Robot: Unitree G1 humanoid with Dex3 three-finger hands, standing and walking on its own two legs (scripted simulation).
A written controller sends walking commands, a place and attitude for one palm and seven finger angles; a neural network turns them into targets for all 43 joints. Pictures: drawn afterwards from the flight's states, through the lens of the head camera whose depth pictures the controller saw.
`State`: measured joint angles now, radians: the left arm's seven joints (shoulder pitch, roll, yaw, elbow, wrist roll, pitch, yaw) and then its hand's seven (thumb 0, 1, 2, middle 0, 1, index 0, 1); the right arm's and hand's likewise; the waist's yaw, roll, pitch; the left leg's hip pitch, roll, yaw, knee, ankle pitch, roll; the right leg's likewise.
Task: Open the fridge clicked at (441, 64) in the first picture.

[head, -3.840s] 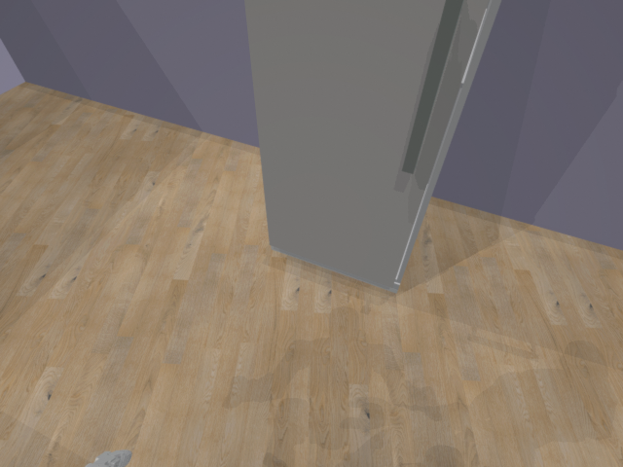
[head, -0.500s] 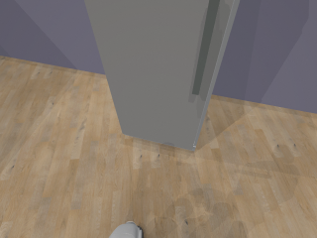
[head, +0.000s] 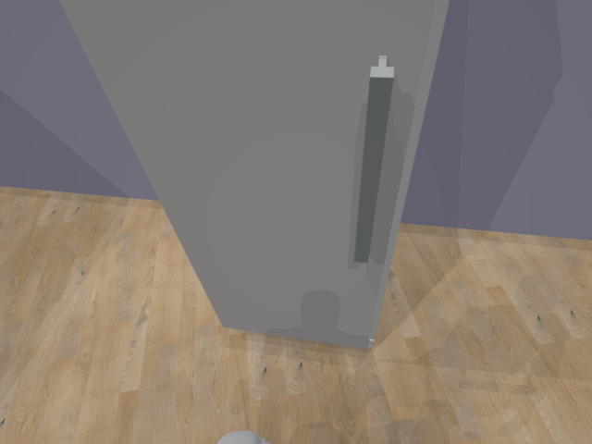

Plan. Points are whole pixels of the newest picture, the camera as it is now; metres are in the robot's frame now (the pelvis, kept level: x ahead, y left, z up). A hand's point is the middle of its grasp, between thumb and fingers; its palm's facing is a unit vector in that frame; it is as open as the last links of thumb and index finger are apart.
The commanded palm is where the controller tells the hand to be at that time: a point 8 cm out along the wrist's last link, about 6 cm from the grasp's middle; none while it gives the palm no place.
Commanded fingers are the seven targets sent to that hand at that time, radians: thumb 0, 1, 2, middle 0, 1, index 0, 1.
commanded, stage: come to a stop and stand still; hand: right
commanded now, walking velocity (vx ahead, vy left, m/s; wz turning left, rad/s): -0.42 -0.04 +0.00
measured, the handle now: (369, 178) +0.50 -0.09 +0.08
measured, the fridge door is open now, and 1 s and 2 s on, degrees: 0 0 0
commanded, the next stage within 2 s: look again from close up in 1.44 s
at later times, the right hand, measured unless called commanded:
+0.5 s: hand out of the picture +0.11 -0.15 -0.17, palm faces +0.08 +0.96 -0.27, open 7.3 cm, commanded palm none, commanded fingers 0.00 -0.90 -0.90 0.20 0.30 0.20 0.30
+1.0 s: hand out of the picture -0.03 -0.20 -0.18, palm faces +0.04 +0.98 -0.21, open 7.4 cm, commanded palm none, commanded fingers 0.00 -0.90 -0.90 0.20 0.30 0.20 0.30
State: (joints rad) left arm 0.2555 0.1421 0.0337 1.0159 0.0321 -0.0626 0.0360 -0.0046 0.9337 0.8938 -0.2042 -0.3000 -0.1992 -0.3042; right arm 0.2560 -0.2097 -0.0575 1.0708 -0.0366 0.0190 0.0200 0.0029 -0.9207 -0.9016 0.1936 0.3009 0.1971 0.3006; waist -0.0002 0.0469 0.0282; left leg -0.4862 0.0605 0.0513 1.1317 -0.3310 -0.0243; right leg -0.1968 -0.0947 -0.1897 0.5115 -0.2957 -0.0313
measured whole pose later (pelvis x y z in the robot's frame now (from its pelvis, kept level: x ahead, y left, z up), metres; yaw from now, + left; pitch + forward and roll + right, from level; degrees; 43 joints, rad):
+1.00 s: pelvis -0.02 -0.02 +0.00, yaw -1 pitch +1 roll -1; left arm 0.30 0.11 0.01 1.11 0.01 0.00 0.04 0.01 0.90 0.89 -0.20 -0.30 -0.20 -0.30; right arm 0.27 -0.18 -0.02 1.11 -0.01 0.04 -0.03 0.00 -0.91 -0.90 0.19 0.30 0.20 0.30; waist 0.00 0.04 0.03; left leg -0.15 0.05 0.01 0.47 -0.30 -0.02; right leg -0.20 0.07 -0.10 0.41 -0.23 -0.08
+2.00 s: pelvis -0.05 -0.01 +0.00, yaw -1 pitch -1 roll +0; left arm 0.26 0.19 -0.01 1.06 0.01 -0.02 0.01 0.01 0.91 0.89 -0.20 -0.30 -0.20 -0.30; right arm 0.30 -0.19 0.02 1.05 -0.02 -0.02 -0.03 0.00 -0.91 -0.90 0.20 0.30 0.20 0.30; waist 0.00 0.00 0.00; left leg -0.19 0.01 0.02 0.50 -0.30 0.01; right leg -0.24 0.02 -0.10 0.47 -0.22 -0.05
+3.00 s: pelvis -0.01 +0.01 +0.00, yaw -2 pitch +0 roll -1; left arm 0.25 0.15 -0.01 1.13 0.02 -0.01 0.01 0.00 0.90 0.89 -0.20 -0.30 -0.20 -0.30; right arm 0.30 -0.19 0.01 1.10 -0.03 0.00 -0.02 0.00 -0.91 -0.90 0.19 0.30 0.20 0.30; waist 0.00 0.04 0.00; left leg -0.14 0.00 0.05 0.48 -0.35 0.03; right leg -0.21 0.02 -0.06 0.46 -0.26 -0.03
